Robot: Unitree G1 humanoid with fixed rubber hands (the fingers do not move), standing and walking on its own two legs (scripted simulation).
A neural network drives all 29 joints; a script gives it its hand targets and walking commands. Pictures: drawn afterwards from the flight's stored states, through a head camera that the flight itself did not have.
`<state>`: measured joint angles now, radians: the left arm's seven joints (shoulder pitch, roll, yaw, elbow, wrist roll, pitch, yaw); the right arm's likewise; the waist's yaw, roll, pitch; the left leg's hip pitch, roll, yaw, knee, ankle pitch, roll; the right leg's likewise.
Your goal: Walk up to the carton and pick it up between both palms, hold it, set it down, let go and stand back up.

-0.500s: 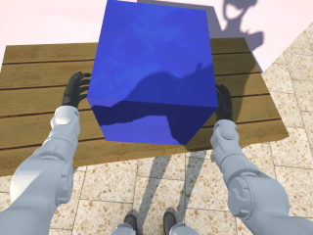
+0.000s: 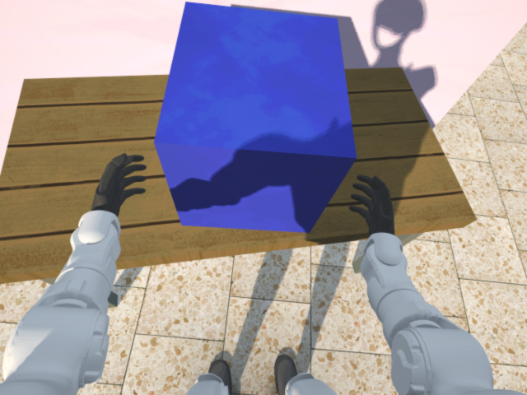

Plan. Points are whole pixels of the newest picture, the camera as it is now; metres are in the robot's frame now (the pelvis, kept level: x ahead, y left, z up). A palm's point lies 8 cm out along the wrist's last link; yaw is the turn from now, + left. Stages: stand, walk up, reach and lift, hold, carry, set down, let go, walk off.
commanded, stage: set down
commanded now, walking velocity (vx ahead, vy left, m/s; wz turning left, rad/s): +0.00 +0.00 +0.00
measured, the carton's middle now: (253, 129) +0.57 -0.01 -0.03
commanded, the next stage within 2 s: none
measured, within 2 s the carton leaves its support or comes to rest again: neither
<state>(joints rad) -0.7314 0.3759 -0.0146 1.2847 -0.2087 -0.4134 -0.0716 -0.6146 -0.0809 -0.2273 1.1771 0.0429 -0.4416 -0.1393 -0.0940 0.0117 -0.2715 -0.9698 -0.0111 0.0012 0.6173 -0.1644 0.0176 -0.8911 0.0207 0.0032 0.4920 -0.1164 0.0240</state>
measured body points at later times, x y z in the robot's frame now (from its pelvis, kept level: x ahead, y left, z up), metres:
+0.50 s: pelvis -0.01 +0.00 +0.00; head +0.10 +0.02 +0.43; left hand +0.38 +0.24 -0.04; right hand +0.34 -0.22 -0.04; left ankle +0.05 +0.07 -0.71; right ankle +0.04 -0.15 -0.71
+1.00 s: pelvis +0.00 -0.01 +0.00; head +0.12 +0.02 +0.43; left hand +0.35 +0.26 -0.06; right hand +0.31 -0.21 -0.07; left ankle +0.05 +0.07 -0.71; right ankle +0.04 -0.15 -0.71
